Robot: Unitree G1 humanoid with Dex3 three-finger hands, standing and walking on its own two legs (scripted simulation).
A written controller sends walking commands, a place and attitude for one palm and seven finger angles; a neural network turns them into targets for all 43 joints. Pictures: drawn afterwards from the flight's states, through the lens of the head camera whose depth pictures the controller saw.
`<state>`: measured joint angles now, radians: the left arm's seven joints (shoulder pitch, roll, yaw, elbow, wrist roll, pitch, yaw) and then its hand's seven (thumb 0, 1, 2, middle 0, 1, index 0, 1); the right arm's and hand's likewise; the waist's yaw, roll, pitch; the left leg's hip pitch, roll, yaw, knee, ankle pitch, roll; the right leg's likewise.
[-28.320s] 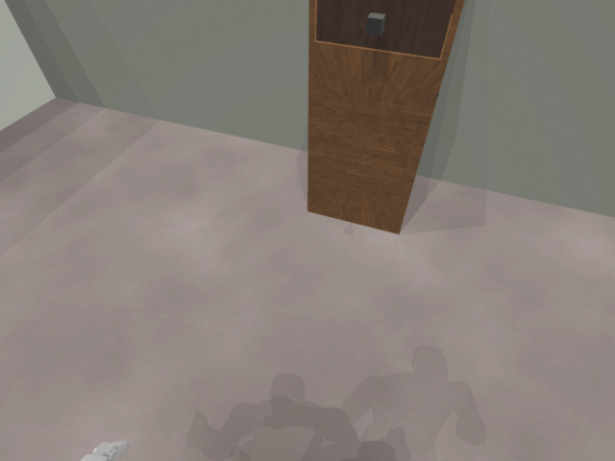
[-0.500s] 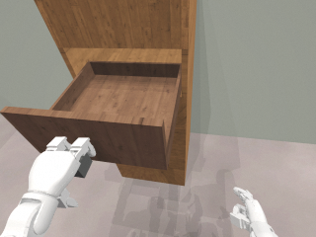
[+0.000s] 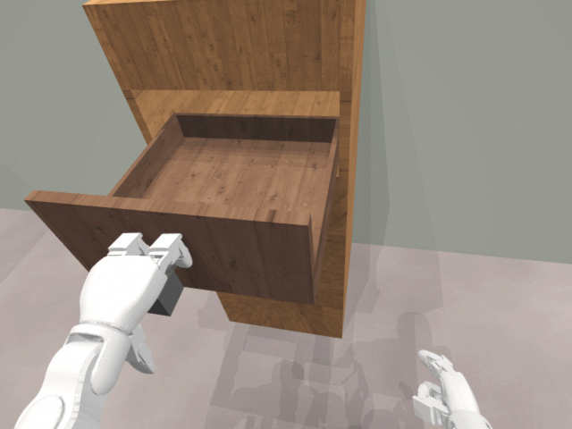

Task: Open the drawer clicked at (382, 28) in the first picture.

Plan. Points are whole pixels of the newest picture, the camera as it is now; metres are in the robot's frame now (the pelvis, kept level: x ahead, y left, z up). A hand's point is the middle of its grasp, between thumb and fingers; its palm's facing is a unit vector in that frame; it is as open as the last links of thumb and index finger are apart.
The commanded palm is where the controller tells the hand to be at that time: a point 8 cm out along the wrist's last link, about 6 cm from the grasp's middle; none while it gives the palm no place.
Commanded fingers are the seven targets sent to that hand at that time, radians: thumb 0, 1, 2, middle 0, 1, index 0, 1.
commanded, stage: lift the hand off the handle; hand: left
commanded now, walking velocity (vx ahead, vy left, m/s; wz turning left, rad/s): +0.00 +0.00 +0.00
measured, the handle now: (163, 277) +0.27 +0.21 +0.10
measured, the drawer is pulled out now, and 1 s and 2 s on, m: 0.30 0.30 0.30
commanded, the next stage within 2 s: draw the hand back to the body in 1.18 s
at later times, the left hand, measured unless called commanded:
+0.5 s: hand (129, 268) +0.24 +0.22 +0.16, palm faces +0.13 -0.06 -0.99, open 13.3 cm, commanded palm +0.20 +0.22 +0.23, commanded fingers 0.00 -0.50 0.30 -0.30 -1.20 -0.30 -1.20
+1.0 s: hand (117, 206) +0.27 +0.21 +0.24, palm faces +0.20 -0.03 -0.98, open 13.9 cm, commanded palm +0.21 +0.22 +0.30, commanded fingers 0.00 -0.50 0.30 -0.30 -1.20 -0.30 -1.20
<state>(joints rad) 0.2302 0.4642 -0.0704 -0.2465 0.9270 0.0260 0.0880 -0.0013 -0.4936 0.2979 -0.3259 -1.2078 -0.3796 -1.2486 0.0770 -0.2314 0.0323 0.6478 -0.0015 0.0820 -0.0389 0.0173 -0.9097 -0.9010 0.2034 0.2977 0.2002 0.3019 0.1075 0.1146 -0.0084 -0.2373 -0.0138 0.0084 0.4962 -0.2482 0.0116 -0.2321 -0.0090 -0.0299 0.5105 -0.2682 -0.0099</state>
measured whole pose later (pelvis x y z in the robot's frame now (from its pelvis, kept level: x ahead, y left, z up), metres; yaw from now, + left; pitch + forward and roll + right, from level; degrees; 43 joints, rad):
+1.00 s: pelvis -0.01 +0.00 +0.00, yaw +0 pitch -2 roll +1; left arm -0.10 0.66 0.07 -0.39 0.72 0.17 -0.25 0.00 -0.50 0.30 -0.33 -1.21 -0.32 -1.20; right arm 0.03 -0.29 0.07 0.61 0.05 0.10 0.02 0.02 -0.91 -0.90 0.20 0.30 0.20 0.30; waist 0.09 0.16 -0.01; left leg -0.19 -0.01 0.01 0.43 -0.20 0.01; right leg -0.20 -0.01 -0.03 0.47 -0.23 -0.01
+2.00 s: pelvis -0.02 +0.00 +0.00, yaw +1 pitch -4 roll -1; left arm 0.11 0.60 0.41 -0.56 0.09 -0.10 -0.05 0.00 -0.47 0.31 -0.32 -1.19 -0.32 -1.18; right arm 0.07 -0.22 0.07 0.62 0.03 -0.03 -0.04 0.02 -0.91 -0.90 0.20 0.30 0.20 0.30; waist 0.08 0.11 0.04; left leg -0.19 0.00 -0.02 0.48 -0.22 0.01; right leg -0.15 0.00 -0.06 0.44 -0.22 -0.01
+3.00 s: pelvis +0.00 +0.00 +0.01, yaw +0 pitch -5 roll -1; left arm 0.29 0.36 0.46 -0.64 -0.09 -0.12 0.11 0.01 0.87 0.89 -0.21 -0.32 -0.21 -0.31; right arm 0.15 -0.20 0.03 0.67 0.00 -0.11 -0.06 0.02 -0.91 -0.90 0.21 0.30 0.20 0.30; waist 0.08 0.07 0.03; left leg -0.11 0.01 0.00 0.43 -0.23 0.00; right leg -0.08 0.02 -0.03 0.39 -0.22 -0.02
